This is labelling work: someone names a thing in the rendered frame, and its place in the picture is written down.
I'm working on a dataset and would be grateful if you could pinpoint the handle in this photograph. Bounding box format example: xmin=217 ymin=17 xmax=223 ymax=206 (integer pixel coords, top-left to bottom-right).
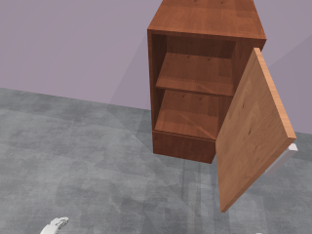
xmin=264 ymin=143 xmax=298 ymax=176

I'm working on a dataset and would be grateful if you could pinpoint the cupboard door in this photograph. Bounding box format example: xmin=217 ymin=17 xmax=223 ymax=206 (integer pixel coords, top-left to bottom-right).
xmin=215 ymin=48 xmax=296 ymax=213

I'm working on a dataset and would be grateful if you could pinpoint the robot left hand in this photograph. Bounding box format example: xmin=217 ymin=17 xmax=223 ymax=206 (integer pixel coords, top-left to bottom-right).
xmin=40 ymin=216 xmax=69 ymax=234

